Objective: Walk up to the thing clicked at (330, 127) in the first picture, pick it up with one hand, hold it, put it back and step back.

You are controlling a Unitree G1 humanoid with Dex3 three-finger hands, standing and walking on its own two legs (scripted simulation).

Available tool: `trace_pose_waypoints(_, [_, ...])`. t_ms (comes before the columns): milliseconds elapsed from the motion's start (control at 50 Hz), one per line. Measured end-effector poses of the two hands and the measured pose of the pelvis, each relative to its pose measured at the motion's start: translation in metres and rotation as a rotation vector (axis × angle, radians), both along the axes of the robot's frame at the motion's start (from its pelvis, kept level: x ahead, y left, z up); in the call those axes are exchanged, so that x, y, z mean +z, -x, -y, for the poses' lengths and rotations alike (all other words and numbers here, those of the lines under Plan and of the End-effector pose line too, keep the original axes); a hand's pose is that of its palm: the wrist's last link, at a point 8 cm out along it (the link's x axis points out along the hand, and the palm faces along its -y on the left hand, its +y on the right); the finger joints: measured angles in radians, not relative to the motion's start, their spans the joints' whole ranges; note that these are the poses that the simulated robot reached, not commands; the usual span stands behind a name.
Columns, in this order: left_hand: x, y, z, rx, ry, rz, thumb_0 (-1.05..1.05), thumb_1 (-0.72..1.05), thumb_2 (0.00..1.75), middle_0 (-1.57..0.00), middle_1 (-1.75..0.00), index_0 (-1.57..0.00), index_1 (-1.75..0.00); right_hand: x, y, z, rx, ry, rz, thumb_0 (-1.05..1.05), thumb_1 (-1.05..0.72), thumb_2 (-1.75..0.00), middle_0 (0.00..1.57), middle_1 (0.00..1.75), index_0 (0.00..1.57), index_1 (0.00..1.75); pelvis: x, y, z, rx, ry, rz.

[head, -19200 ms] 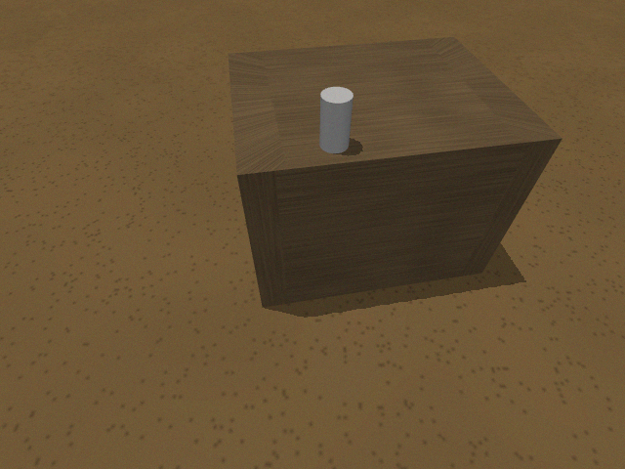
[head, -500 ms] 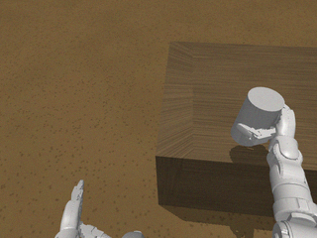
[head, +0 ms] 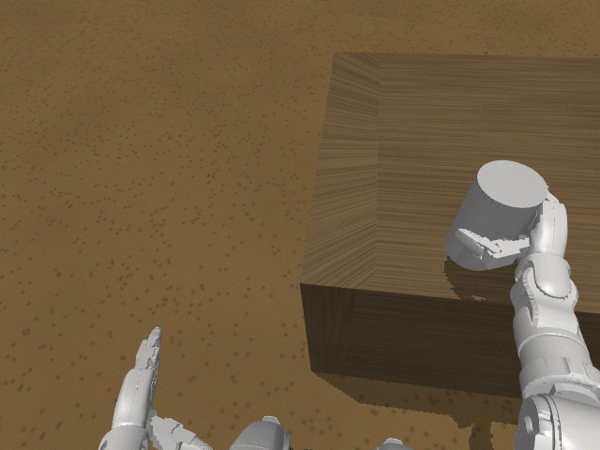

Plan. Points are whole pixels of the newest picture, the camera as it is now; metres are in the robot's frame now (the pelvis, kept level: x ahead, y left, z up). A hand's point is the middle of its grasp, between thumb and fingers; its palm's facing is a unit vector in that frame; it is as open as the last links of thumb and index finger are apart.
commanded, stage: lower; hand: right
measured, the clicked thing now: (489, 219) +0.43 -0.19 +0.05
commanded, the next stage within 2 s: loosen in 0.72 s
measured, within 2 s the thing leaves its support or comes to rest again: rests again in 0.62 s
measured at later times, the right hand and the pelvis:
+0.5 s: hand (481, 234) +0.43 -0.20 +0.00, palm faces +0.18 +0.98 -0.01, open 11.0 cm; pelvis -0.02 +0.00 -0.03, yaw +0 degrees
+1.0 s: hand (481, 238) +0.44 -0.20 -0.02, palm faces +0.19 +0.98 -0.01, open 11.0 cm; pelvis -0.02 +0.00 -0.05, yaw +0 degrees
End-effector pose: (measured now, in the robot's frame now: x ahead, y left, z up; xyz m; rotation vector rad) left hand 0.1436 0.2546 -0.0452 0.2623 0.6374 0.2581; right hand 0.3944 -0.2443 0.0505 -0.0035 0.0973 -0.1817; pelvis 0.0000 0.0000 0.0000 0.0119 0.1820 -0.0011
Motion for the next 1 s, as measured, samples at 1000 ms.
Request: trace_pose_waypoints(1000, [-0.002,0.020,-0.002,-0.067,-0.112,0.046,-0.01,-0.52,0.04,-0.06,-0.05,-0.06,-0.05,-0.064,-0.011,0.009,-0.007,0.005,0.035,0.00,0.53,-1.10,0.67,0.96,0.70,0.97,-0.048,0.020,0.004,-0.004,-0.020,-0.122])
